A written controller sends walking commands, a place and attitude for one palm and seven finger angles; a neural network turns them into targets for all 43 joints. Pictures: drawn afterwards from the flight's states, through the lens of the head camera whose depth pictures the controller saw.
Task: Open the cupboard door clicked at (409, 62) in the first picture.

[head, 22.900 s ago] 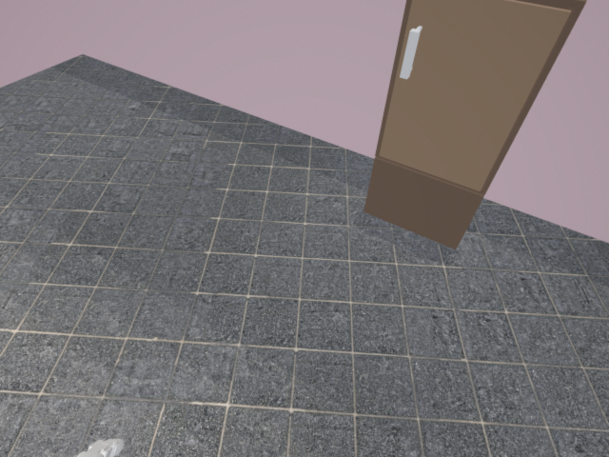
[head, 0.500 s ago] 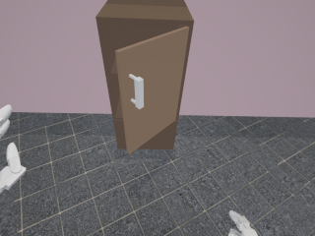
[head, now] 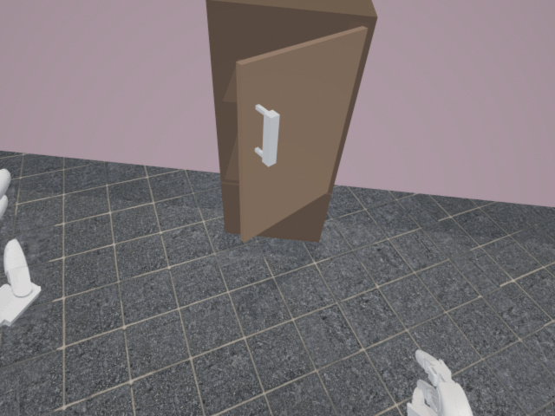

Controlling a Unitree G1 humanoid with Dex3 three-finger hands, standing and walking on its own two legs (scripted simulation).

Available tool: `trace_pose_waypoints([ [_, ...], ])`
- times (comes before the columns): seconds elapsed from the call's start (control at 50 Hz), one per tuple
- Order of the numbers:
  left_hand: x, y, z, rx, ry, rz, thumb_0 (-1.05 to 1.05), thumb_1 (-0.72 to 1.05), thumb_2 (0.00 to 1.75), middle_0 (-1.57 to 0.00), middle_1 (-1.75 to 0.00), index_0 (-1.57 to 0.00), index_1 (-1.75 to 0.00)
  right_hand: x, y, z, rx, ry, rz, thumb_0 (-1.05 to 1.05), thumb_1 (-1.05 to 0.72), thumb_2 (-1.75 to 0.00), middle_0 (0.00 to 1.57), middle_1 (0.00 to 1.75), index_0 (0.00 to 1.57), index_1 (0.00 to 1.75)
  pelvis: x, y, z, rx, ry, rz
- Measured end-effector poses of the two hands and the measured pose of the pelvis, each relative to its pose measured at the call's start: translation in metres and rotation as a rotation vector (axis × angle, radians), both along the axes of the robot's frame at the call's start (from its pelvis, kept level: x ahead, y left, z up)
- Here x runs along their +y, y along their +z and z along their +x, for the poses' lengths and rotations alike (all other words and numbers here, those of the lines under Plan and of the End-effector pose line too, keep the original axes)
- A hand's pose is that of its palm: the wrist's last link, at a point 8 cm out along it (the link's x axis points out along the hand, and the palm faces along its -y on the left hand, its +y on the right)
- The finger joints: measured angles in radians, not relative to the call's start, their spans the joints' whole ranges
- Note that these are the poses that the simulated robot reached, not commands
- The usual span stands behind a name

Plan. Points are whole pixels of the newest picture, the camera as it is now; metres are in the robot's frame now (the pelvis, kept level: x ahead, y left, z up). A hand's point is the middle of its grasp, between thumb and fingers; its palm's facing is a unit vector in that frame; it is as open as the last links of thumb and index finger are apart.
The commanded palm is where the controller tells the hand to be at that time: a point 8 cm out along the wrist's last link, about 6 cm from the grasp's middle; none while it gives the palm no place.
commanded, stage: stop stepping back and stand still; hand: left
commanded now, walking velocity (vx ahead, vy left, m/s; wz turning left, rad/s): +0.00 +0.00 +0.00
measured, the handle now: (264, 135) +0.71 +0.07 +0.00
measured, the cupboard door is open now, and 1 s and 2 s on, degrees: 45 45 45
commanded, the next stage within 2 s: let the arm hang, fingers relaxed in 0.42 s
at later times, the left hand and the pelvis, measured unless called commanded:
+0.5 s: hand out of the picture +0.19 +0.30 +0.17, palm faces +0.46 -0.76 -0.47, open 7.4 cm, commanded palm none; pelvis +0.00 +0.03 +0.00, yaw +2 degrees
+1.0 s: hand out of the picture +0.01 +0.22 -0.18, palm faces +0.05 -0.98 -0.22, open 7.1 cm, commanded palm none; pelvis -0.01 +0.02 +0.00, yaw +4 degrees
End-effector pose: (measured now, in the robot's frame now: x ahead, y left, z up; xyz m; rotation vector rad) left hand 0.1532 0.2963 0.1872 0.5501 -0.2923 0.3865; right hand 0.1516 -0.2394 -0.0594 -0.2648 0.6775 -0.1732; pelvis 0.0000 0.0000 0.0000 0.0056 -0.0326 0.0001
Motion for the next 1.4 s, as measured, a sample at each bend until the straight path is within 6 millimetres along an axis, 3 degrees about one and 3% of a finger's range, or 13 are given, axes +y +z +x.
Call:
trace_pose_waypoints([
  [0.1,0.014,0.011,-0.011,-0.012,0.035,0.044,0.02,0.88,0.9,-0.21,-0.3,-0.21,-0.3,0.017,-0.009,-0.001,-0.014,0.017,0.056,0.02,-0.9,-0.9,0.2,0.3,0.2,0.3,0.008,-0.001,-0.005,-0.003,0.0,-0.01],
  [0.3,0.031,-0.038,-0.016,0.151,0.104,-0.109,0.02,0.89,0.9,-0.21,-0.3,-0.21,-0.3,0.039,-0.026,-0.03,0.12,0.034,0.064,0.02,-0.9,-0.9,0.21,0.3,0.2,0.3,0.021,0.001,-0.012,0.008,0.019,-0.013],
  [0.4,0.029,-0.018,-0.014,0.079,0.07,-0.056,0.02,0.89,0.9,-0.21,-0.3,-0.21,-0.3,0.042,-0.026,-0.031,0.131,0.042,0.048,0.02,-0.9,-0.9,0.21,0.3,0.2,0.3,0.024,0.001,-0.01,0.003,0.032,-0.005],
  [0.52,0.036,-0.003,-0.01,0.048,0.063,0.004,0.02,0.89,0.9,-0.21,-0.3,-0.21,-0.3,0.043,-0.024,-0.016,0.095,0.028,0.063,0.02,-0.9,-0.9,0.21,0.3,0.2,0.3,0.029,0.001,-0.003,0.012,0.028,-0.015],
  [0.56,0.043,-0.03,0.0,0.158,0.055,-0.006,0.01,0.89,0.9,-0.2,-0.3,-0.21,-0.3,0.041,-0.033,-0.01,0.102,0.068,0.075,0.02,-0.9,-0.9,0.21,0.3,0.2,0.3,0.032,-0.002,-0.004,0.025,0.045,-0.016],
  [0.62,0.052,-0.117,0.011,0.514,0.093,-0.147,0.01,0.89,0.9,-0.2,-0.3,-0.2,-0.3,0.033,-0.053,-0.007,0.172,0.093,0.074,0.01,-0.9,-0.9,0.21,0.3,0.2,0.3,0.038,-0.008,-0.009,0.031,0.048,-0.004],
  [0.66,0.044,-0.179,0.003,0.766,0.118,-0.243,0.01,0.9,0.9,-0.19,-0.3,-0.2,-0.3,0.027,-0.062,-0.012,0.211,0.078,0.071,0.01,-0.9,-0.9,0.21,0.3,0.2,0.3,0.039,-0.011,-0.013,0.029,0.04,0.011],
  [0.74,0.0,-0.274,-0.044,1.167,0.107,-0.404,0.01,0.9,0.9,-0.19,-0.3,-0.2,-0.3,0.013,-0.07,-0.038,0.315,0.043,0.05,0.01,-0.9,-0.9,0.21,0.3,0.2,0.3,0.032,-0.012,-0.016,0.019,0.026,0.023],
  [0.84,-0.051,-0.332,-0.11,1.43,0.116,-0.592,0.01,0.93,0.9,-0.2,-0.3,-0.21,-0.3,-0.003,-0.067,-0.087,0.51,-0.005,0.004,0.01,-0.91,-0.9,0.21,0.3,0.2,0.3,0.021,-0.009,-0.017,0.015,0.045,0.015],
  [0.94,-0.043,-0.338,-0.141,1.505,0.199,-0.626,0.0,0.97,0.9,-0.21,-0.3,-0.21,-0.3,-0.008,-0.066,-0.13,0.673,-0.04,-0.012,0.01,-0.91,-0.9,0.2,0.3,0.2,0.3,0.015,-0.004,-0.013,0.01,0.062,0.0],
  [1.04,-0.024,-0.326,-0.155,1.534,0.282,-0.598,0.0,0.94,0.9,-0.2,-0.3,-0.21,-0.3,-0.004,-0.073,-0.148,0.731,-0.056,0.022,0.01,-0.91,-0.9,0.2,0.3,0.2,0.3,0.016,0.001,-0.008,0.004,0.063,-0.004],
  [1.22,0.001,-0.304,-0.142,1.512,0.359,-0.526,0.01,0.91,0.9,-0.2,-0.3,-0.2,-0.3,0.014,-0.087,-0.139,0.723,-0.037,0.097,0.01,-0.91,-0.9,0.2,0.3,0.2,0.3,0.017,0.004,0.001,0.007,0.054,0.001],
  [1.4,-0.009,-0.304,-0.105,1.463,0.307,-0.527,0.01,0.91,0.9,-0.2,-0.3,-0.2,-0.3,0.013,-0.086,-0.115,0.687,-0.033,0.099,0.01,-0.91,-0.9,0.21,0.3,0.2,0.3,0.015,0.005,0.013,0.008,0.05,0.003],
])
